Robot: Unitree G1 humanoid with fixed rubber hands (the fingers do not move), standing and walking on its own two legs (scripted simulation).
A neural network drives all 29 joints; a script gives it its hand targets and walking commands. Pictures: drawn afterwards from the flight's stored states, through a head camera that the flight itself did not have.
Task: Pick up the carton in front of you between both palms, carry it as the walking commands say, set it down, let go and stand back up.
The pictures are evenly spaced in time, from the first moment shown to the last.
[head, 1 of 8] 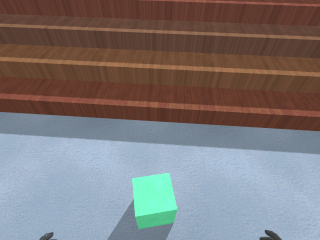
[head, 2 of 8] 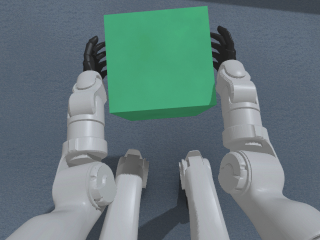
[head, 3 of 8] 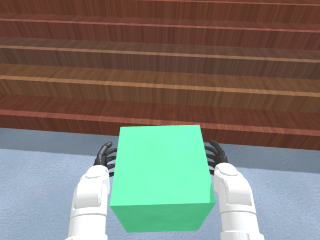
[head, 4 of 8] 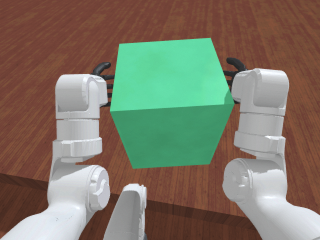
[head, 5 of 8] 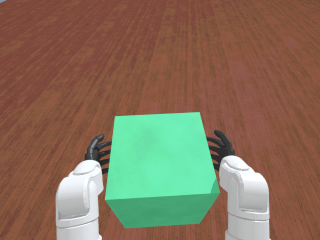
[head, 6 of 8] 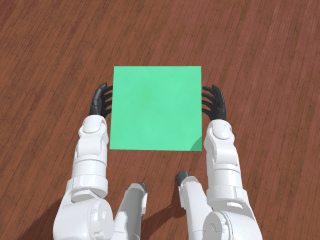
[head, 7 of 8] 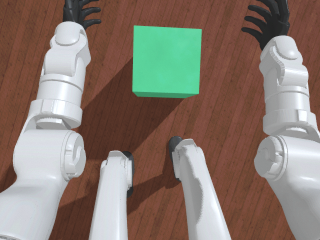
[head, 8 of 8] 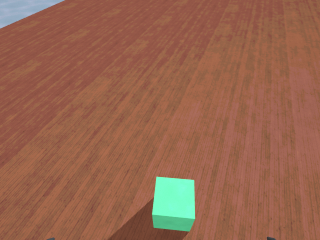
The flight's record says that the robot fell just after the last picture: no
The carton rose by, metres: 1.77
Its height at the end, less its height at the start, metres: +1.01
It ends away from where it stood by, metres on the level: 4.40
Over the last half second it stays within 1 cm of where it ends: yes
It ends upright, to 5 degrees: yes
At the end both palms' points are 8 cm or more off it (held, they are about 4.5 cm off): yes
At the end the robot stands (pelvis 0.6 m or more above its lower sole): yes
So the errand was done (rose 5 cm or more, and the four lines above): yes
